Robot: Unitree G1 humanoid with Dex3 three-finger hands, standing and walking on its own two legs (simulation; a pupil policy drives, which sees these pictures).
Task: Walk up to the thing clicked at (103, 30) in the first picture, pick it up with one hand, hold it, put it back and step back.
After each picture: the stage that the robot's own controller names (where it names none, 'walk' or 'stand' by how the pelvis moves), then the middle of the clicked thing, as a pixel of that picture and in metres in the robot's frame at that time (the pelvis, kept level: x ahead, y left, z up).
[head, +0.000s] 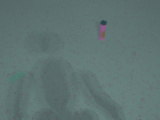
stand; (102, 30) +1.54 -0.26 -0.66
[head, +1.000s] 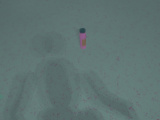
walk; (82, 38) +1.42 +0.08 -0.64
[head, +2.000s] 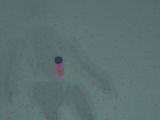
walk; (59, 68) +0.91 +0.24 -0.64
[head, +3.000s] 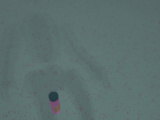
walk; (55, 103) +0.57 +0.19 -0.63
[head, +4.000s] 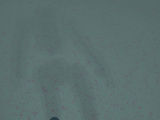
stand; out of the picture +0.39 +0.20 -0.64
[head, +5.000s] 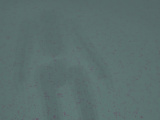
stand; out of the picture +0.38 +0.18 -0.65
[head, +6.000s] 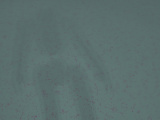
stand; out of the picture +0.39 +0.20 -0.66
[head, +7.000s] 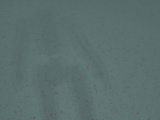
stand; out of the picture +0.38 +0.20 -0.66
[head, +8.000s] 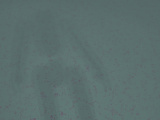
stand; out of the picture +0.38 +0.20 -0.66
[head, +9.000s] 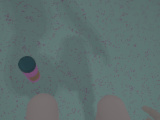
go down; (31, 71) +0.43 +0.23 -0.37
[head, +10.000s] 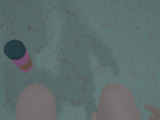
go down; (21, 58) +0.44 +0.25 -0.28
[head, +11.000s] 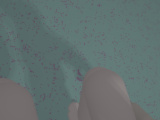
close in; out of the picture +0.42 +0.30 -0.16
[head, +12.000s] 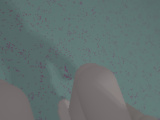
close; out of the picture +0.42 +0.31 -0.16
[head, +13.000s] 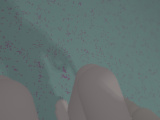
lift; out of the picture +0.38 +0.30 -0.16
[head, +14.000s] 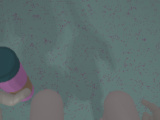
lift; (14, 80) +0.32 +0.22 +0.00
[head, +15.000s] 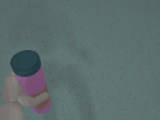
hold; (35, 86) +0.32 +0.16 +0.05
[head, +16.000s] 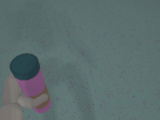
hold; (34, 88) +0.32 +0.16 +0.04
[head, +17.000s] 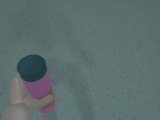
crouch; (40, 88) +0.32 +0.15 +0.03
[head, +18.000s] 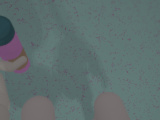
crouch; (11, 50) +0.43 +0.21 -0.04
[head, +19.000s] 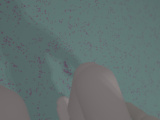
lower; out of the picture +0.42 +0.31 -0.17
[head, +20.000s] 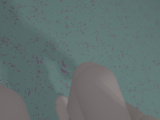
lower; out of the picture +0.42 +0.32 -0.16
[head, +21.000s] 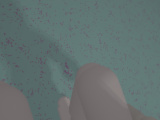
lower; out of the picture +0.41 +0.32 -0.16
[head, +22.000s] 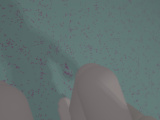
lower; out of the picture +0.41 +0.31 -0.16
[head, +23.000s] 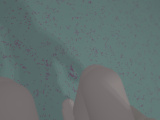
loosen; out of the picture +0.40 +0.28 -0.15
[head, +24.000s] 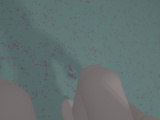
withdraw; out of the picture +0.40 +0.29 -0.16
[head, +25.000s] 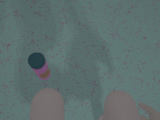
walk; (40, 68) +0.44 +0.22 -0.33
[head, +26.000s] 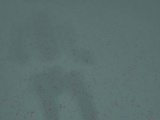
stand; out of the picture +0.37 +0.18 -0.59
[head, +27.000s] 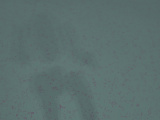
stand; out of the picture +0.38 +0.19 -0.60
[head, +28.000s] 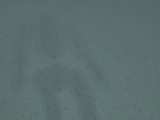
stand; out of the picture +0.39 +0.17 -0.64
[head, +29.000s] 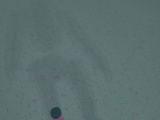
walk; (57, 118) +0.42 +0.18 -0.64
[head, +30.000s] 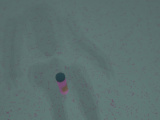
walk; (62, 84) +0.64 +0.20 -0.63
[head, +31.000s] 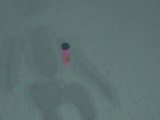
stand; (66, 54) +0.99 +0.17 -0.63
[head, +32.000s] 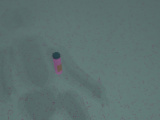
stand; (57, 63) +0.99 +0.23 -0.64
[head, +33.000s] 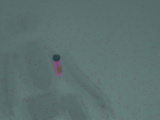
stand; (57, 65) +1.01 +0.24 -0.66
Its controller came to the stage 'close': yes
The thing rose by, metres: 0.68
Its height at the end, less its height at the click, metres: +0.00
